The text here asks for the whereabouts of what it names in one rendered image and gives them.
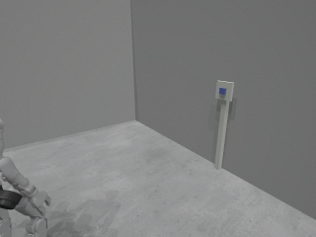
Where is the robot left shin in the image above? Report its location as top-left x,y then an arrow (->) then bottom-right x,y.
0,217 -> 12,237

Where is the panel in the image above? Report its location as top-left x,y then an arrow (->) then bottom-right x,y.
214,80 -> 234,170

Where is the right robot upper arm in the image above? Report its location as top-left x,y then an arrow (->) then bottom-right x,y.
0,119 -> 11,173

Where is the right robot hand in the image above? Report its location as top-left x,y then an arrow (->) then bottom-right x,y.
28,190 -> 51,216

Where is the robot left thigh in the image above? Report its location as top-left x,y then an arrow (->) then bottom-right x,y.
0,207 -> 11,235

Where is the button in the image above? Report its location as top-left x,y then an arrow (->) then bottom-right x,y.
219,87 -> 226,95

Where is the robot right forearm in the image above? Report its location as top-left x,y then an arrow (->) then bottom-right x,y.
0,157 -> 38,198

